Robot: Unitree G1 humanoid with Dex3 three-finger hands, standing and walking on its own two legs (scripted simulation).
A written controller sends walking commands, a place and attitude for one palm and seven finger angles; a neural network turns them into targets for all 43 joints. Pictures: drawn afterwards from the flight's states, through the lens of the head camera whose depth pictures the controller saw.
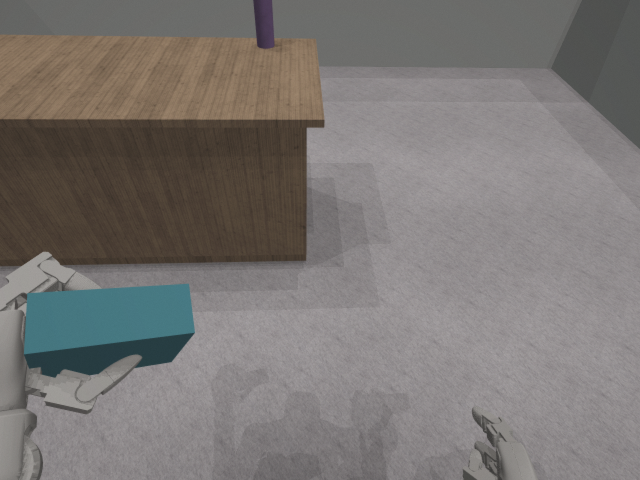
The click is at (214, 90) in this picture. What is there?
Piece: table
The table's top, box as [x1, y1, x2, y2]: [0, 35, 324, 127]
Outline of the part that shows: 0,35 0,126 323,127 324,119 315,39 274,38 275,45 272,48 263,49 259,48 256,45 256,38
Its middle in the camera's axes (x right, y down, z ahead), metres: -0.70 -0.53 +1.24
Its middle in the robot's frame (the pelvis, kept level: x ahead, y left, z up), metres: +1.24 +0.77 -0.07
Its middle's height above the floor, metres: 0.70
